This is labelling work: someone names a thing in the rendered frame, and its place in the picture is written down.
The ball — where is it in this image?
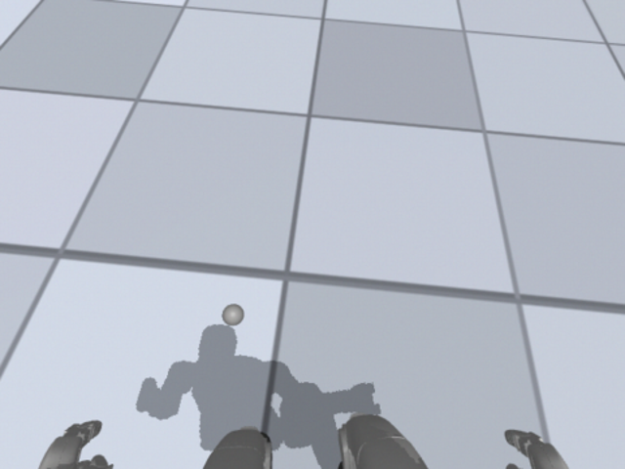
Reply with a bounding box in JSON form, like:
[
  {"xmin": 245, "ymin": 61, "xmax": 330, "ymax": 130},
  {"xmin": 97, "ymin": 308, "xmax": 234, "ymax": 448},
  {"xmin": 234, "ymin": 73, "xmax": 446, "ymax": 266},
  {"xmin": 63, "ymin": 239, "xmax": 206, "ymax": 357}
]
[{"xmin": 223, "ymin": 304, "xmax": 244, "ymax": 325}]

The left robot hand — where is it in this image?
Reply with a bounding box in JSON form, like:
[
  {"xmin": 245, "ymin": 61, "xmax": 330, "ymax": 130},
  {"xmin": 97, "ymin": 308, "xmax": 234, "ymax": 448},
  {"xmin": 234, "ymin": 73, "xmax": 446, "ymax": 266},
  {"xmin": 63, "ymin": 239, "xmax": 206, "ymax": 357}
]
[{"xmin": 38, "ymin": 420, "xmax": 113, "ymax": 469}]

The right robot hand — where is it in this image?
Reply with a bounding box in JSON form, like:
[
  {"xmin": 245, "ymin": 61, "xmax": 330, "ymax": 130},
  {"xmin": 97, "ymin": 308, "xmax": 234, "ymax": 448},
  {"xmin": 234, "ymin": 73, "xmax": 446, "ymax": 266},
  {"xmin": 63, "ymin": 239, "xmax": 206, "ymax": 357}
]
[{"xmin": 505, "ymin": 430, "xmax": 569, "ymax": 469}]

